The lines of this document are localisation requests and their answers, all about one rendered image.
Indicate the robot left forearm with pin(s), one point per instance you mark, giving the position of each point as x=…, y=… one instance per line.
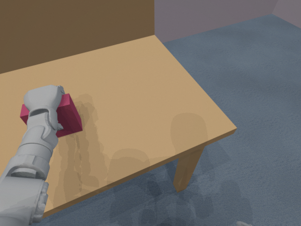
x=33, y=155

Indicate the left robot upper arm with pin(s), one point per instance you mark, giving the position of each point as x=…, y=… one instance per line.
x=22, y=201

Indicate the sponge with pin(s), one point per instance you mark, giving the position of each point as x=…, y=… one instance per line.
x=67, y=116

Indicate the table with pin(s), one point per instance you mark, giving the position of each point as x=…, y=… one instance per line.
x=139, y=107

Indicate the robot left hand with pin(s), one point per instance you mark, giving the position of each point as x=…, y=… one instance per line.
x=44, y=96

